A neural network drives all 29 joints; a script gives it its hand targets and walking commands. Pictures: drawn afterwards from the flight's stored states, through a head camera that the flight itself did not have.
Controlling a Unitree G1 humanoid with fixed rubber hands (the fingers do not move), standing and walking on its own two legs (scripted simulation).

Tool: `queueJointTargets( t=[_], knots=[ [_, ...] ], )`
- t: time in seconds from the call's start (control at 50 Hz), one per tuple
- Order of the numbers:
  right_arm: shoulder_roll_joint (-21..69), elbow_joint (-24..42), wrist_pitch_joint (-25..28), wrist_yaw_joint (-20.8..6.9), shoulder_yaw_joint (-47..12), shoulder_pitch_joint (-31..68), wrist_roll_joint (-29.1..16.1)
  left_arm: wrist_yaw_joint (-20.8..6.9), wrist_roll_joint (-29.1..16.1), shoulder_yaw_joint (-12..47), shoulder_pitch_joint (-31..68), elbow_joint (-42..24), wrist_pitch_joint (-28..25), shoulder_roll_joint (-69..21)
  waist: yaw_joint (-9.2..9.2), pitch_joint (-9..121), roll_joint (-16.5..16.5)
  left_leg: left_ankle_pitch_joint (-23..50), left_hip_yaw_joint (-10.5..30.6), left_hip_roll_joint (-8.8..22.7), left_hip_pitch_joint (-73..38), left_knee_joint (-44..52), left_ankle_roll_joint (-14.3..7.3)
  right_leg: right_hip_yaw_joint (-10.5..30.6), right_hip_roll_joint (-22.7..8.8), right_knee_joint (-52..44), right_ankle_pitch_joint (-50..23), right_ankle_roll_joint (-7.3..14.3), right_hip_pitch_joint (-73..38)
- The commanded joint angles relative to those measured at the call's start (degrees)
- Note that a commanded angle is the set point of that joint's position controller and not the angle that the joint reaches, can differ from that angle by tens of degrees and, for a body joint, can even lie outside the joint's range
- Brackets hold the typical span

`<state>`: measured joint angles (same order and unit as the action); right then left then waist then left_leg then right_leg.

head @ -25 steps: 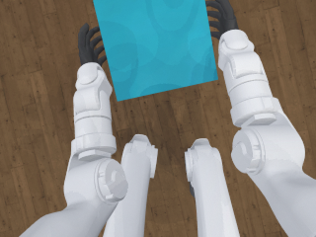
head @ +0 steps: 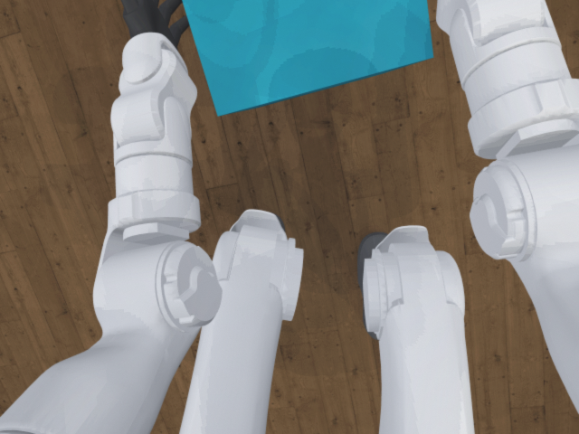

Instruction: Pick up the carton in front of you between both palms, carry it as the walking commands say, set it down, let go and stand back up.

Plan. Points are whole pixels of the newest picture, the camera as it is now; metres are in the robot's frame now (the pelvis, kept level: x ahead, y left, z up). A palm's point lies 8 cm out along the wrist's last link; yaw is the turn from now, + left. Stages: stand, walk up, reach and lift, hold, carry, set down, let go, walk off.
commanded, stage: set down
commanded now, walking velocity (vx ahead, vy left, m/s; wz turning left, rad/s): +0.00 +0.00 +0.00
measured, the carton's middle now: (299, 4) +0.55 +0.05 -0.26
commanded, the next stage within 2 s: none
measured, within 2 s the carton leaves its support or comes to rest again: rests again in 0.42 s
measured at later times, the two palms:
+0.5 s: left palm (155, 40) +0.50 +0.20 -0.18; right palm out of the picture +0.58 -0.09 -0.18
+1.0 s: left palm (155, 32) +0.51 +0.20 -0.19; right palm out of the picture +0.59 -0.10 -0.19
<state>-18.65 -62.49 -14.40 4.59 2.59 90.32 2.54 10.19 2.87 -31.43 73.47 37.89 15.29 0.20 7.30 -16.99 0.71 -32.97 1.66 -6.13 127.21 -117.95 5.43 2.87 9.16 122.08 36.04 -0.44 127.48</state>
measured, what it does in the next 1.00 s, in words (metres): stands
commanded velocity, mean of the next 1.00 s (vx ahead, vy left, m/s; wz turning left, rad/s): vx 0.00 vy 0.00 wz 0.00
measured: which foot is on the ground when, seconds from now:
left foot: down 0.00-1.00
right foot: down 0.00-1.00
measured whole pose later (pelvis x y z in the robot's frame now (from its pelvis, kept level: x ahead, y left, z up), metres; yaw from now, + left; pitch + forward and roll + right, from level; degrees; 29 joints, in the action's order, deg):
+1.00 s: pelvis +0.01 -0.01 -0.03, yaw +2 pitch +38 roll +6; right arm -17.1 -67.0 -10.5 -1.1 12.7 92.2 12.6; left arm 0.5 8.5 -37.4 77.3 49.2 11.5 4.1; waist 6.8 -19.7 -0.9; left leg -35.2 -0.1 -5.2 127.4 -123.9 5.5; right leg 1.6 6.2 129.4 39.0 2.4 128.2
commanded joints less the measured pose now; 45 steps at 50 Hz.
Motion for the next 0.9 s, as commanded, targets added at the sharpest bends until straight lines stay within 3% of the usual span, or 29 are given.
queueJointTargets(
  t=[0.0,0.08,0.2,0.38,0.78,0.88],
  knots=[
    [53.4,9.3,3.5,-12.1,-13.5,26.2,-6.6,-15.6,-8.3,30.4,42.9,-5.6,-2.5,-42.5,3.34,79.9,7.8,33.5,-7.9,-0.9,-38.9,3.5,-1.1,-2.6,-0.3,-8.4,-30.6,0.5,-38.4],
    [53.5,5.8,3.9,-12.5,-12.1,22.1,-5.2,-16.2,-7.1,29.0,39.3,-2.2,-2.6,-42.6,2.41,72.8,7.4,32.0,-7.2,-0.9,-36.7,2.3,-1.4,-2.5,-0.3,-7.8,-28.4,0.7,-33.1],
    [51.9,2.6,4.2,-13.3,-9.8,21.9,-4.1,-16.5,-4.6,25.4,37.1,1.0,-2.7,-41.2,2.86,64.1,7.5,26.9,-7.1,-0.6,-31.3,1.8,-1.8,-2.0,-0.5,-7.5,-23.7,1.3,-28.3],
    [46.1,-3.8,3.9,-13.9,-4.1,19.9,-0.2,-17.6,-2.1,20.3,36.1,4.5,-2.7,-38.3,0.88,52.5,6.5,19.9,-6.6,-0.4,-24.6,1.5,-2.0,-1.3,-1.0,-7.7,-17.7,2.6,-23.8],
    [40.2,-8.6,2.6,-14.4,1.3,10.5,7.3,-18.8,2.2,11.5,27.5,11.7,-2.8,-31.5,-1.79,41.3,7.0,18.6,-5.5,-0.9,-15.8,-0.5,-2.4,1.4,-2.3,-6.5,-22.0,3.4,-22.6],
    [36.8,-9.2,2.1,-14.4,2.5,9.6,8.7,-18.6,3.4,9.6,25.5,13.2,-2.5,-28.5,-1.97,38.9,6.7,16.0,-5.5,-0.9,-14.2,-0.6,-2.4,1.7,-2.6,-6.6,-20.1,3.5,-22.1]
  ],
)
